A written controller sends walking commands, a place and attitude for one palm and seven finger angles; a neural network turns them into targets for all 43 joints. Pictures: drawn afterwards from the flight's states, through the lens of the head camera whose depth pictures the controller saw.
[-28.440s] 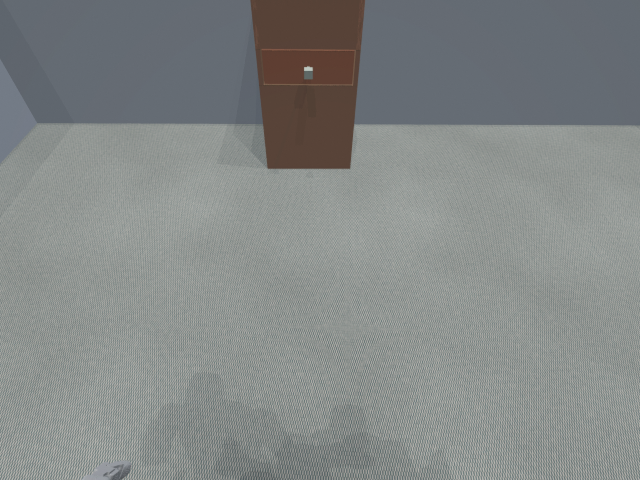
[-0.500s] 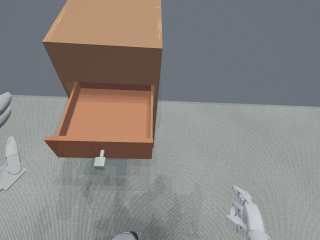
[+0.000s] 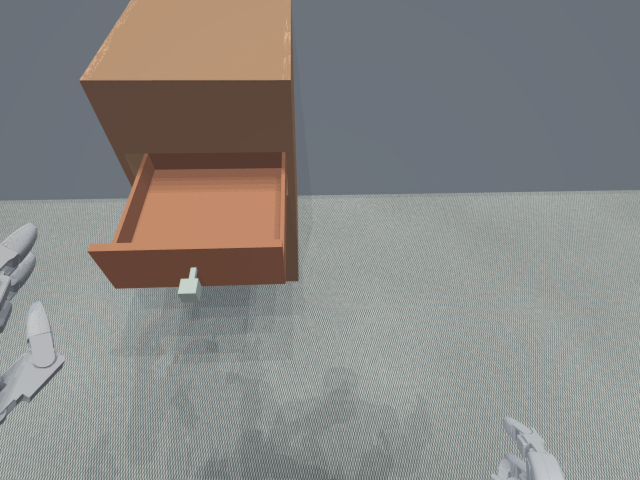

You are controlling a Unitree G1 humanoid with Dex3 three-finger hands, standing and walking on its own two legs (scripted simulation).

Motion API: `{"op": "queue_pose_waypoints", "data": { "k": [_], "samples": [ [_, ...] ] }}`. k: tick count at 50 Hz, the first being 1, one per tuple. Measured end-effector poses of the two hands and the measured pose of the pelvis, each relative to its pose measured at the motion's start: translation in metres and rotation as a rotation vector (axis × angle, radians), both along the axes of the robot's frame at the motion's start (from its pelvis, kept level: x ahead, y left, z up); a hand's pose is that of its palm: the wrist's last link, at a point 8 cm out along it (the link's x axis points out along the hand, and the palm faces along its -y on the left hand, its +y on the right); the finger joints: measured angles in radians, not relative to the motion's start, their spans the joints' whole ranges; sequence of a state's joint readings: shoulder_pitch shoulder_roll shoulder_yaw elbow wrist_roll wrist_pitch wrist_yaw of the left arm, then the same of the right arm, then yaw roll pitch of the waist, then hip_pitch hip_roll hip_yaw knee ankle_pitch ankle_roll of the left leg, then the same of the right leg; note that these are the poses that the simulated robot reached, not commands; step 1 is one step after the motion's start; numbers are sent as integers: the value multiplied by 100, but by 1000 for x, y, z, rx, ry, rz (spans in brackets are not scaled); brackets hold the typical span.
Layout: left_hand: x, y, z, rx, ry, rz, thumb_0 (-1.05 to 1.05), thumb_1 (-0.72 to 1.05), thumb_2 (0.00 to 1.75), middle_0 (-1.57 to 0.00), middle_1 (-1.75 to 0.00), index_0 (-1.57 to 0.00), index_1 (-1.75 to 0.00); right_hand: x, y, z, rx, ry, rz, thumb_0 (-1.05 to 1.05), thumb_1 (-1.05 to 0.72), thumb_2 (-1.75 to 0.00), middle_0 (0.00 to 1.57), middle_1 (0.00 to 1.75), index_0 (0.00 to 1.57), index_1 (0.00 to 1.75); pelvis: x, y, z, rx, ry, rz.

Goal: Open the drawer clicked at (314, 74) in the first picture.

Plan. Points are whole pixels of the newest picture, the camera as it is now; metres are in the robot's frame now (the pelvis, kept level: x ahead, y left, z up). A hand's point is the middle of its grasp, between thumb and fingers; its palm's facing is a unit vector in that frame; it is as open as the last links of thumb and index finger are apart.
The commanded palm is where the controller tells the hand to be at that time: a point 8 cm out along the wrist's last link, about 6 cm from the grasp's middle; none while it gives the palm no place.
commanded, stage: stop stepping back and stand still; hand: left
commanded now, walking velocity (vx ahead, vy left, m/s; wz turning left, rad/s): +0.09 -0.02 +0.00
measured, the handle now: (191, 283) +0.52 +0.28 -0.24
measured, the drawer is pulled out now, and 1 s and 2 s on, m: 0.30 0.30 0.30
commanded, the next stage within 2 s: let the arm hang, fingers relaxed in 0.36 s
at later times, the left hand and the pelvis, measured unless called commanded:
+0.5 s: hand (46, 399) +0.18 +0.24 +0.12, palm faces +0.32 -0.84 -0.43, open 7.4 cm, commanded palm none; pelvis -0.02 +0.01 +0.00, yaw +0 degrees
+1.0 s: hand out of the picture -0.01 +0.21 -0.16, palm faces +0.02 -0.97 -0.26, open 7.2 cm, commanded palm none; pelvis -0.02 +0.01 +0.01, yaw +0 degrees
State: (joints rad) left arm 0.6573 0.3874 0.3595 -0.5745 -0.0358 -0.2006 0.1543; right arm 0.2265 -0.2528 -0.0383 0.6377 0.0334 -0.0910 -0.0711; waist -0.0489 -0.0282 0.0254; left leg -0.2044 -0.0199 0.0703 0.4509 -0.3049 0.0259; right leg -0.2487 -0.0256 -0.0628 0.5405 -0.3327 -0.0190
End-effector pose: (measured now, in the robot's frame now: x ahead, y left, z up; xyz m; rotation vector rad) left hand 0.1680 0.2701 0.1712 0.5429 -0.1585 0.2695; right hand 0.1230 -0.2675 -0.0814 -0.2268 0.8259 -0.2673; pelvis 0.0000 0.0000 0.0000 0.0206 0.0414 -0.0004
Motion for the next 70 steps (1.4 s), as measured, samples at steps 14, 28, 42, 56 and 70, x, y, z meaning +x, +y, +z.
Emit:
{"op": "queue_pose_waypoints", "data": {
  "k": [14, 28, 42, 56, 70],
  "samples": [
    [-58, 9, 27, 37, -131, 35, 1, 89, 90, -22, -31, -21, -30, -2, 43, 9, 68, -119, 95, 1, -91, -90, 20, 30, 20, 30, -34, 3, 0, -37, -25, 3],
    [-6, 15, -119, -192, 376, 88, 0, 90, 90, -20, -30, -20, -30, -12, 47, -31, 120, 53, 130, 1, -90, -90, 20, 30, 20, 30, -22, 12, -7, -22, -6, 15],
    [-132, -40, -311, -528, 1305, 253, -5, 100, 89, -21, -30, -21, -30, -124, 44, -46, 111, 509, 10, 1, -91, -90, 20, 30, 20, 30, -16, 4, 2, -27, -53, 12],
    [-199, -23, -296, -455, 1478, 378, 0, 92, 90, -20, -30, -20, -30, -164, 67, -65, 220, 588, -19, 0, -91, -90, 20, 30, 20, 30, -24, 6, 8, -23, -78, -1],
    [-218, -67, -308, -533, 1519, 317, 0, 92, 90, -20, -30, -20, -30, -182, 63, -62, 219, 605, -42, 0, -91, -90, 20, 30, 20, 30, -34, -1, 9, -20, -81, -8]
  ]
}}
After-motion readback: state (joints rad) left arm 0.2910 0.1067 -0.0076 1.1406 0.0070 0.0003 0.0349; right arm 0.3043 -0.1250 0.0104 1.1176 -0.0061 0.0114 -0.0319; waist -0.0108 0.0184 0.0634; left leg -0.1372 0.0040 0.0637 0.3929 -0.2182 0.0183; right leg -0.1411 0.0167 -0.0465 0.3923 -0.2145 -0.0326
